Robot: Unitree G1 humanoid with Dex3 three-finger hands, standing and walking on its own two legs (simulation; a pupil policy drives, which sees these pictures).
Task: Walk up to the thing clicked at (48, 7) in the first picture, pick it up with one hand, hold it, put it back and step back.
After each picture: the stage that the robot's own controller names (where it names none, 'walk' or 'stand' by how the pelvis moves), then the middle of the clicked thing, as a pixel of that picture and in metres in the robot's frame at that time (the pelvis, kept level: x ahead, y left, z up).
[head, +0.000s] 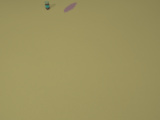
stand; (47, 5) +2.24 +0.53 -0.72
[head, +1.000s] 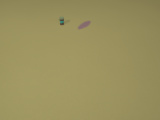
walk; (61, 20) +2.13 +0.23 -0.69
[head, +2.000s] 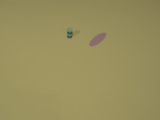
walk; (69, 33) +1.48 +0.06 -0.72
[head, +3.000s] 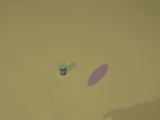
walk; (62, 69) +0.95 +0.14 -0.72
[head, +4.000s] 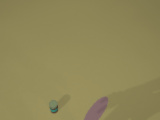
walk; (53, 106) +0.57 +0.18 -0.71
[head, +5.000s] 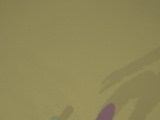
stand; out of the picture +0.39 +0.22 -0.70
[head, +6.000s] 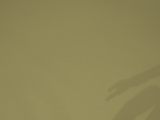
stand; out of the picture +0.35 +0.21 -0.72
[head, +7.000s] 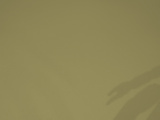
stand; out of the picture +0.35 +0.18 -0.73
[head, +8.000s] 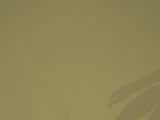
stand; out of the picture +0.36 +0.20 -0.73
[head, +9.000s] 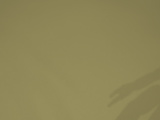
stand; out of the picture +0.34 +0.21 -0.73
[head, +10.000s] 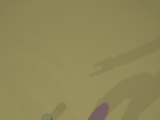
go down; out of the picture +0.37 +0.22 -0.69
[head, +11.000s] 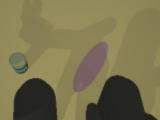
go down; (19, 63) +0.43 +0.24 -0.29
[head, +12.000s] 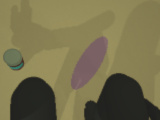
close in; (14, 60) +0.42 +0.24 -0.28
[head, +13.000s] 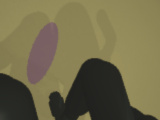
close in; out of the picture +0.42 +0.28 -0.22
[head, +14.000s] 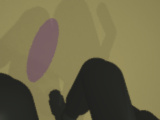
close; out of the picture +0.41 +0.28 -0.22
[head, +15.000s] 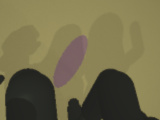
lift; out of the picture +0.32 +0.26 -0.18
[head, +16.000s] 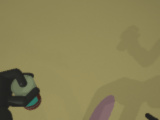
lift; (27, 93) +0.31 +0.19 -0.01
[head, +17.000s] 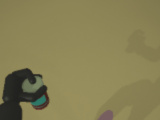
hold; (37, 93) +0.33 +0.17 -0.02
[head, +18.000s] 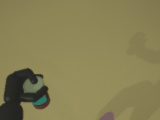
hold; (37, 93) +0.33 +0.17 -0.02
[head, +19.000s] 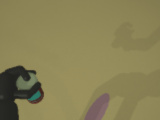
crouch; (31, 89) +0.35 +0.18 -0.07
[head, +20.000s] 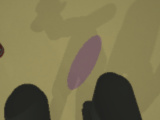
lower; out of the picture +0.47 +0.25 -0.11
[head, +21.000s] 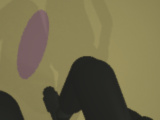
lower; out of the picture +0.40 +0.26 -0.23
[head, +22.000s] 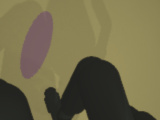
lower; out of the picture +0.39 +0.26 -0.23
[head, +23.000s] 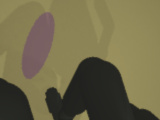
lower; out of the picture +0.39 +0.27 -0.22
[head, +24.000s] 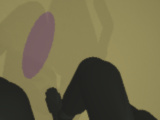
lower; out of the picture +0.39 +0.27 -0.23
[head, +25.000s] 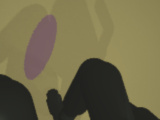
loosen; out of the picture +0.39 +0.25 -0.22
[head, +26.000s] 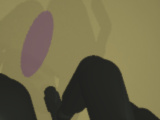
withdraw; out of the picture +0.37 +0.18 -0.25
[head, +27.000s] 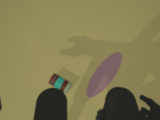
walk; (60, 83) +0.38 +0.12 -0.42
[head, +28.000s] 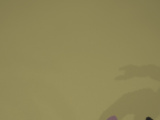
stand; out of the picture +0.31 +0.08 -0.69
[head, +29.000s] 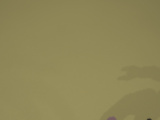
stand; out of the picture +0.35 +0.08 -0.69
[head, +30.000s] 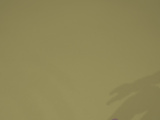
stand; out of the picture +0.38 +0.05 -0.73
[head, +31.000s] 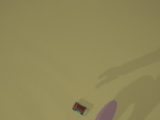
walk; (80, 109) +0.47 -0.02 -0.72
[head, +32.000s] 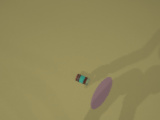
walk; (82, 79) +0.69 -0.04 -0.73
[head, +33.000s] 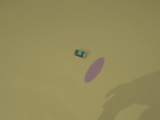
walk; (80, 53) +1.07 +0.10 -0.72
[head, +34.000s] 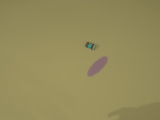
stand; (90, 46) +1.32 -0.10 -0.73
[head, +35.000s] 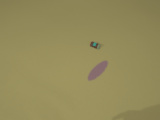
stand; (95, 45) +1.41 -0.17 -0.75
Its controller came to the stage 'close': yes
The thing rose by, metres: 0.69
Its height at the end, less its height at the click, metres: -0.02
